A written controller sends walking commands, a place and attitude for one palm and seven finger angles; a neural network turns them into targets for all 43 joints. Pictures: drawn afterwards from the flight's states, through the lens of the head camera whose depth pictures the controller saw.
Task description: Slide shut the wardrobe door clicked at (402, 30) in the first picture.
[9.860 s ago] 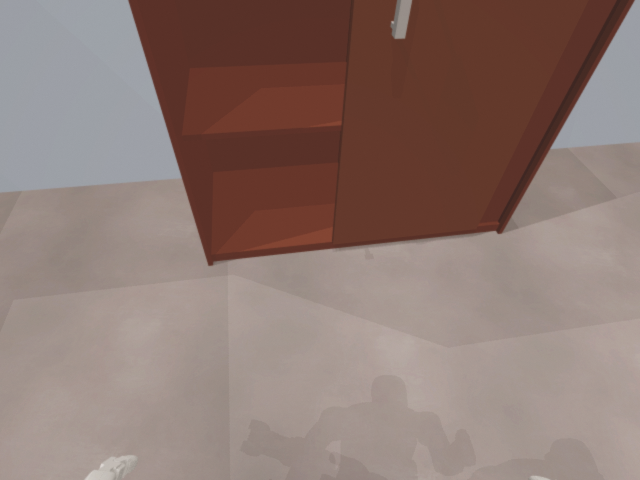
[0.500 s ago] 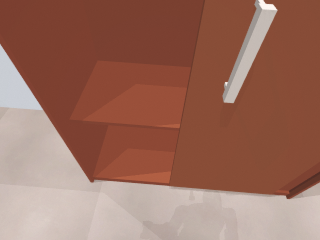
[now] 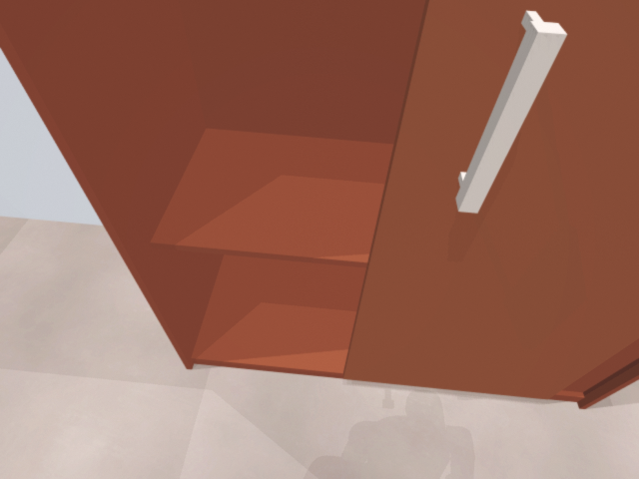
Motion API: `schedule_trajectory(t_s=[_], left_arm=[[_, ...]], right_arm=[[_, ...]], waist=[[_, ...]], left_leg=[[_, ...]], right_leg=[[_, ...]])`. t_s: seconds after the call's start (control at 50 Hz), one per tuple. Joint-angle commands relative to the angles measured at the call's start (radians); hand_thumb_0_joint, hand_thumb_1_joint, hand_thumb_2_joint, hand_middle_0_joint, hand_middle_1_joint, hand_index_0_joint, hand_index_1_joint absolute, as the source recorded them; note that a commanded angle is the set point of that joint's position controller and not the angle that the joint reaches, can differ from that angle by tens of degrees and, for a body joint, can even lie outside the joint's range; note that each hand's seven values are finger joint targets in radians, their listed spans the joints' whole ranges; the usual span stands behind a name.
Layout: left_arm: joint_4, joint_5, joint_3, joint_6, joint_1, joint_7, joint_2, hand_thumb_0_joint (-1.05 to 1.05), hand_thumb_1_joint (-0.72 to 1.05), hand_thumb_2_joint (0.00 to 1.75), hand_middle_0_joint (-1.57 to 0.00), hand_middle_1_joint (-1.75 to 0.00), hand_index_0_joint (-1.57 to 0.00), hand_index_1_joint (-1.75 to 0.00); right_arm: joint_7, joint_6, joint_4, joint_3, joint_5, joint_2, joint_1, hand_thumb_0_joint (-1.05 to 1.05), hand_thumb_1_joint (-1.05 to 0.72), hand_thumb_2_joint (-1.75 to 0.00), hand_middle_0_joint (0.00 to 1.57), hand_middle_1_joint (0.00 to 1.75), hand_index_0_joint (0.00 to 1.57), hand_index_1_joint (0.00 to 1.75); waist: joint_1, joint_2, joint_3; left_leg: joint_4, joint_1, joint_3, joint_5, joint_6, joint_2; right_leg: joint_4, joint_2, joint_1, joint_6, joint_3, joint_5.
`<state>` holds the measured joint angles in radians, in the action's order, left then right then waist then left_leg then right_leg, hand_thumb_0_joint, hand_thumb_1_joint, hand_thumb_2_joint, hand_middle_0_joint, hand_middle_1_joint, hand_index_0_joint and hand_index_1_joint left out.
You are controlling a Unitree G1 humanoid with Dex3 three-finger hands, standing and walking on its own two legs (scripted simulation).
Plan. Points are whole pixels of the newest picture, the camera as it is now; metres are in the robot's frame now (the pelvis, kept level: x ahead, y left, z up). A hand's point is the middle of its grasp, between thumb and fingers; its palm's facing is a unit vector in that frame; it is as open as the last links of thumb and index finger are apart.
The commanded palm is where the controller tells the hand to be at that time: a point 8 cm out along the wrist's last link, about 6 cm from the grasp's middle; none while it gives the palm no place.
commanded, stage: come to a stop and stand still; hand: right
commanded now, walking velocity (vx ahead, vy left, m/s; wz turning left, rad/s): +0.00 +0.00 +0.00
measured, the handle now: (495, 123) +0.48 -0.16 +0.22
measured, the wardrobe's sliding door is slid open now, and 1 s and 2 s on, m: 0.48 0.48 0.48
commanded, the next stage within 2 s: look again from close up in 0.60 s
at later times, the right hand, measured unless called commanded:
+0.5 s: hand out of the picture +0.02 -0.20 -0.18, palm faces +0.00 +0.98 -0.19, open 7.3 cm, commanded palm none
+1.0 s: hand out of the picture +0.01 -0.20 -0.17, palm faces -0.01 +0.98 -0.19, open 7.3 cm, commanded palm none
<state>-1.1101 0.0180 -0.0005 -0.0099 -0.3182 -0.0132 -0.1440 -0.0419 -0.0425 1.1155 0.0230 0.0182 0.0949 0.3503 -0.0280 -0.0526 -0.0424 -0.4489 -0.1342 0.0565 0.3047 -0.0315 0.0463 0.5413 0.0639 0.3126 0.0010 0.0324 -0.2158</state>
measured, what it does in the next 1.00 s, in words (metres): stands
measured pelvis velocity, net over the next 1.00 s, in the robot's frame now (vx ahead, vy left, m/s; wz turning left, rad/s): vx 0.02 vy -0.03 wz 0.02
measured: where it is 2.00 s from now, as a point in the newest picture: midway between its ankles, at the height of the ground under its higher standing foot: outside the picture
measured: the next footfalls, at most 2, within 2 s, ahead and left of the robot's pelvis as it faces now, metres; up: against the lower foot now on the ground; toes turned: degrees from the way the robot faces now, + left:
none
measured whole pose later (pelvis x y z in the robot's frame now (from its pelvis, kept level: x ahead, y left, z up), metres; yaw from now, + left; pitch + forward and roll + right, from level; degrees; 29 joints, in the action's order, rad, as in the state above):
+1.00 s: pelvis +0.02 -0.03 +0.00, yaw +1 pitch +0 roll -1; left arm -1.12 0.01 -0.01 0.02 -0.24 -0.02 -0.17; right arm -0.04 -0.02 1.11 0.02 0.02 0.16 0.32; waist 0.01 0.02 -0.02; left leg -0.45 -0.11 0.01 0.34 0.02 -0.04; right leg 0.45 -0.02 0.24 -0.04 0.09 -0.21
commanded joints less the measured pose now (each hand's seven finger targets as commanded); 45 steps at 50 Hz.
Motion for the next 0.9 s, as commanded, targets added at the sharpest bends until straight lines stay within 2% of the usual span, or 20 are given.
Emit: schedule_trajectory(t_s=[0.0,0.04,0.1,0.14,0.2,0.3,0.32,0.38,0.4,0.42,0.46,0.5,0.56,0.62,0.74,0.84,0.88], left_arm=[[0.065,-0.002,0.008,0.04,-0.067,-0.005,-0.074,0.0,0.9,0.9,-0.2,-0.3,-0.2,-0.3],[0.066,-0.002,0.005,0.041,-0.049,-0.008,-0.082,0.0,0.9,0.9,-0.2,-0.3,-0.2,-0.3],[0.071,-0.003,0.007,0.035,-0.035,-0.009,-0.089,0.0,0.9,0.9,-0.2,-0.3,-0.2,-0.3],[0.07,-0.001,0.007,0.036,-0.027,-0.008,-0.093,0.0,0.9,0.9,-0.2,-0.3,-0.2,-0.3],[0.068,-0.002,0.009,0.037,-0.02,-0.008,-0.105,0.0,0.9,0.9,-0.2,-0.3,-0.2,-0.3],[0.071,-0.003,0.01,0.041,-0.002,-0.008,-0.116,0.0,0.9,0.9,-0.2,-0.3,-0.2,-0.3],[0.067,-0.004,0.01,0.044,-0.001,-0.009,-0.114,0.0,0.9,0.9,-0.2,-0.3,-0.2,-0.3],[0.063,-0.005,0.011,0.048,0.005,-0.011,-0.127,0.0,0.9,0.9,-0.2,-0.3,-0.2,-0.3],[0.061,-0.006,0.011,0.048,0.007,-0.011,-0.126,0.0,0.9,0.9,-0.2,-0.3,-0.2,-0.3],[0.059,-0.009,0.009,0.047,0.01,-0.011,-0.122,0.0,0.9,0.9,-0.2,-0.3,-0.2,-0.3],[0.057,-0.008,0.011,0.047,0.017,-0.011,-0.126,0.0,0.9,0.9,-0.2,-0.3,-0.2,-0.3],[0.054,-0.008,0.011,0.046,0.018,-0.011,-0.131,0.0,0.9,0.9,-0.2,-0.3,-0.2,-0.3],[0.048,-0.01,0.01,0.047,0.025,-0.011,-0.132,0.0,0.9,0.9,-0.2,-0.3,-0.2,-0.3],[0.042,-0.012,0.009,0.045,0.029,-0.012,-0.129,0.0,0.9,0.9,-0.2,-0.3,-0.2,-0.3],[0.036,-0.011,0.009,0.043,0.036,-0.011,-0.13,0.0,0.9,0.9,-0.2,-0.3,-0.2,-0.3],[0.031,-0.012,0.009,0.043,0.033,-0.011,-0.131,0.0,0.9,0.9,-0.2,-0.3,-0.2,-0.3],[0.03,-0.011,0.009,0.044,0.032,-0.011,-0.132,0.0,0.9,0.9,-0.2,-0.3,-0.2,-0.3]], right_arm=[[-0.016,-0.017,-0.064,-0.031,-0.008,0.133,0.025,0.0,-0.9,-0.9,0.2,0.3,0.2,0.3],[-0.013,-0.002,-0.062,-0.03,-0.006,0.131,0.038,0.0,-0.9,-0.9,0.2,0.3,0.2,0.3],[-0.009,0.01,-0.064,-0.03,-0.005,0.129,0.047,0.0,-0.9,-0.9,0.2,0.3,0.2,0.3],[-0.007,0.012,-0.066,-0.03,-0.004,0.133,0.049,0.0,-0.9,-0.9,0.2,0.3,0.2,0.3],[-0.006,0.019,-0.069,-0.031,-0.003,0.136,0.049,0.0,-0.9,-0.9,0.2,0.3,0.2,0.3],[-0.002,0.02,-0.071,-0.033,-0.002,0.147,0.05,0.0,-0.9,-0.9,0.2,0.3,0.2,0.3],[-0.002,0.018,-0.071,-0.032,-0.001,0.153,0.049,0.0,-0.9,-0.9,0.2,0.3,0.2,0.3],[-0.002,0.019,-0.066,-0.033,-0.003,0.159,0.044,0.0,-0.9,-0.9,0.2,0.3,0.2,0.3],[-0.002,0.019,-0.063,-0.033,-0.002,0.161,0.042,0.0,-0.9,-0.9,0.2,0.3,0.2,0.3],[-0.002,0.018,-0.061,-0.031,-0.001,0.164,0.044,0.0,-0.9,-0.9,0.2,0.3,0.2,0.3],[-0.002,0.018,-0.058,-0.031,-0.001,0.163,0.041,0.0,-0.9,-0.9,0.2,0.3,0.2,0.3],[-0.002,0.02,-0.054,-0.03,-0.001,0.162,0.04,0.0,-0.9,-0.9,0.2,0.3,0.2,0.3],[-0.003,0.019,-0.047,-0.029,-0.001,0.168,0.045,0.0,-0.9,-0.9,0.2,0.3,0.2,0.3],[-0.003,0.018,-0.039,-0.027,-0.001,0.167,0.048,0.0,-0.9,-0.9,0.2,0.3,0.2,0.3],[-0.004,0.02,-0.03,-0.026,0.0,0.164,0.054,0.0,-0.9,-0.9,0.2,0.3,0.2,0.3],[-0.004,0.019,-0.028,-0.026,0.0,0.163,0.051,0.0,-0.9,-0.9,0.2,0.3,0.2,0.3],[-0.004,0.02,-0.025,-0.025,-0.001,0.161,0.056,0.0,-0.9,-0.9,0.2,0.3,0.2,0.3]], waist=[[-0.007,0.065,0.049],[0.012,0.042,0.005],[0.018,0.065,-0.056],[0.025,0.08,-0.062],[0.028,0.058,-0.061],[0.036,0.038,-0.022],[0.038,0.047,-0.007],[0.035,0.021,0.024],[0.036,0.014,0.024],[0.039,0.051,0.013],[0.035,0.061,0.013],[0.032,0.045,0.01],[0.034,0.052,0.024],[0.036,0.061,0.008],[0.035,0.046,-0.003],[0.033,0.073,-0.002],[0.034,0.063,0.004]], left_leg=[[0.038,-0.09,-0.115,-0.227,-0.036,-0.146],[0.03,-0.1,-0.105,-0.141,-0.028,-0.13],[0.039,-0.14,-0.109,-0.017,-0.022,-0.118],[0.038,-0.137,-0.106,-0.008,-0.018,-0.118],[0.03,-0.138,-0.095,0.01,-0.009,-0.116],[0.029,-0.112,-0.09,-0.028,-0.002,-0.121],[0.03,-0.092,-0.088,-0.06,0.0,-0.123],[0.026,-0.094,-0.089,-0.089,0.006,-0.127],[0.03,-0.091,-0.087,-0.094,0.008,-0.13],[0.041,-0.082,-0.086,-0.106,0.01,-0.131],[0.044,-0.091,-0.095,-0.126,0.01,-0.139],[0.045,-0.097,-0.093,-0.118,0.013,-0.138],[0.05,-0.084,-0.094,-0.146,0.015,-0.143],[0.061,-0.081,-0.093,-0.153,0.017,-0.142],[0.072,-0.087,-0.096,-0.134,0.016,-0.147],[0.077,-0.081,-0.095,-0.15,0.017,-0.148],[0.076,-0.085,-0.095,-0.144,0.018,-0.149]], right_leg=[[-0.025,0.026,-0.097,-0.026,-0.045,0.123],[-0.041,0.033,-0.059,-0.034,-0.061,0.119],[-0.079,0.035,-0.024,-0.042,-0.077,0.041],[-0.093,0.031,-0.02,-0.044,-0.084,0.037],[-0.128,0.04,-0.025,-0.051,-0.097,0.002],[-0.156,0.046,-0.053,-0.057,-0.105,0.018],[-0.146,0.044,-0.06,-0.059,-0.102,0.068],[-0.14,0.05,-0.111,-0.058,-0.092,0.137],[-0.143,0.05,-0.114,-0.058,-0.092,0.148],[-0.136,0.049,-0.105,-0.06,-0.089,0.155],[-0.132,0.043,-0.119,-0.054,-0.079,0.164],[-0.144,0.047,-0.132,-0.054,-0.079,0.16],[-0.136,0.046,-0.147,-0.054,-0.072,0.197],[-0.138,0.046,-0.147,-0.055,-0.07,0.196],[-0.16,0.042,-0.148,-0.052,-0.072,0.16],[-0.161,0.043,-0.154,-0.05,-0.07,0.176],[-0.167,0.044,-0.17,-0.05,-0.071,0.179]])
